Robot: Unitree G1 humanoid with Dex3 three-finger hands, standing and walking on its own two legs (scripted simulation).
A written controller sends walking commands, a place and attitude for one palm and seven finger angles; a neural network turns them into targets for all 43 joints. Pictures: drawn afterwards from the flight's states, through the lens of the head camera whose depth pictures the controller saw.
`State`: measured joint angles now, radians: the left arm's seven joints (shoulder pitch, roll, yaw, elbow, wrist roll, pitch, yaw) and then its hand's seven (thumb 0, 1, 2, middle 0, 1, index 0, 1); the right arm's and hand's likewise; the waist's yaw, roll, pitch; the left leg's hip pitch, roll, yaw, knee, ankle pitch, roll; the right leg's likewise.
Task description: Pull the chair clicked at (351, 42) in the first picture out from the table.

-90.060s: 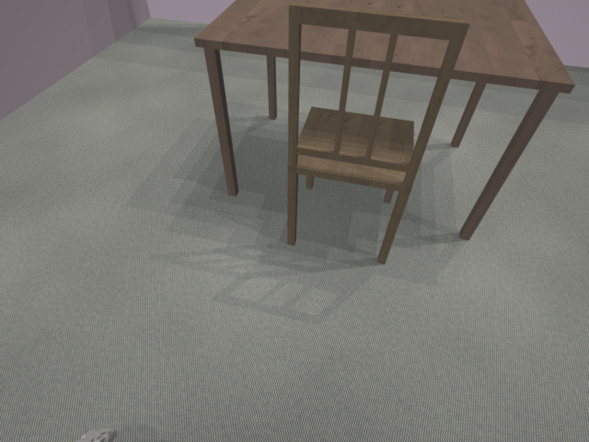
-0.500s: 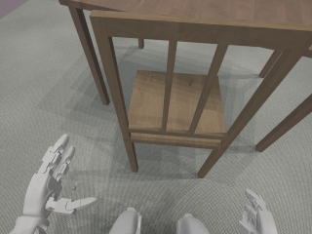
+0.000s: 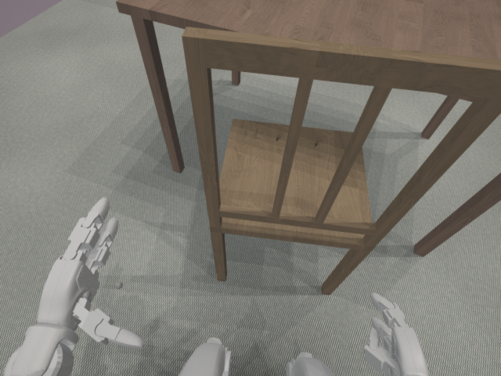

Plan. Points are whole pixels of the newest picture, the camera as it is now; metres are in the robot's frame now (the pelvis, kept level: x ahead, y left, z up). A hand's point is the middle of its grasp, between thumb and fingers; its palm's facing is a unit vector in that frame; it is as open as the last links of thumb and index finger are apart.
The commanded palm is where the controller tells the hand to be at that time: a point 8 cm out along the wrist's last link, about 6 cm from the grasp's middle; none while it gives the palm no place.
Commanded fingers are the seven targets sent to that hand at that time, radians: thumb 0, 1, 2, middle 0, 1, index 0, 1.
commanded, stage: raise the hand toward the chair's back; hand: left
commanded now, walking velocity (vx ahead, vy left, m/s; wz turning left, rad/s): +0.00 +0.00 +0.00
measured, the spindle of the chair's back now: (286, 163) +0.48 -0.03 +0.03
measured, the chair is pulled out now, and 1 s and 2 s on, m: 0.12 0.12 0.12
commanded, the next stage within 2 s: aim the fingers beside a spindle in 0.60 s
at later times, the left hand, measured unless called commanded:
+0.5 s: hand (128, 277) +0.24 +0.19 +0.04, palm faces -0.02 -1.00 -0.05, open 16.9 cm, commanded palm +0.22 +0.25 +0.05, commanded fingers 0.00 -0.50 0.30 -0.06 -0.08 -0.06 -0.08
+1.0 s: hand (151, 269) +0.26 +0.17 +0.04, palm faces -0.05 -1.00 -0.03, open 16.9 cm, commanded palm +0.24 +0.22 +0.04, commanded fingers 0.00 -0.50 0.30 -0.06 -0.08 -0.06 -0.08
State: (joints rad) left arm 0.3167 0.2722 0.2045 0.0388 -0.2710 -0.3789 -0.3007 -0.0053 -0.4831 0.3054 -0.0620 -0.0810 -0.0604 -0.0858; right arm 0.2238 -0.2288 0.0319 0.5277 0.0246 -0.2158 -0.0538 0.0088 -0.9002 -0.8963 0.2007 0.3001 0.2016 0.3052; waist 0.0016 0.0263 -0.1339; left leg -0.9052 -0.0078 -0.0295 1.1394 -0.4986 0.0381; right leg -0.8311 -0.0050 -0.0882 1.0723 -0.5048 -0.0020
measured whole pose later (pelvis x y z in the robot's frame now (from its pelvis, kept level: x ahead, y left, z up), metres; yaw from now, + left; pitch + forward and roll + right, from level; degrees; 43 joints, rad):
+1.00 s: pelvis +0.00 -0.02 +0.00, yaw +0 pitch +17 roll -2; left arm 0.23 0.24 0.18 0.12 -0.27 -0.40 -0.30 -0.01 -0.50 0.30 -0.06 -0.08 -0.06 -0.08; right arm 0.23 -0.25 0.01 0.55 0.02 -0.22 -0.05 0.01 -0.90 -0.90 0.20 0.30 0.20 0.30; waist -0.02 0.03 -0.14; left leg -0.93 0.00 -0.03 1.14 -0.51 0.02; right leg -0.87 0.01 -0.09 1.10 -0.52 -0.03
